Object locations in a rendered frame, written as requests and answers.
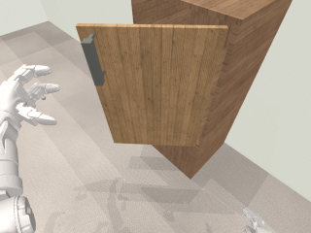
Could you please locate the left robot hand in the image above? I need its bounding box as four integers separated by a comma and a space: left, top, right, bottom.
0, 64, 61, 126

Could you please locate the handle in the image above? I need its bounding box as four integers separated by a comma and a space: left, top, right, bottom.
81, 33, 105, 86

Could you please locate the right robot hand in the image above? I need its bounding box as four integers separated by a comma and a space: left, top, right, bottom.
242, 208, 272, 233

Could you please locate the robot left forearm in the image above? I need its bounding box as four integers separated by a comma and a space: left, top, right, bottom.
0, 111, 23, 201

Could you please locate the robot left upper arm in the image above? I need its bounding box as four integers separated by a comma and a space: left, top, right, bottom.
0, 196, 36, 233

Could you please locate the cupboard door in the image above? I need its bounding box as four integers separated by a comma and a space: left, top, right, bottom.
76, 23, 228, 147

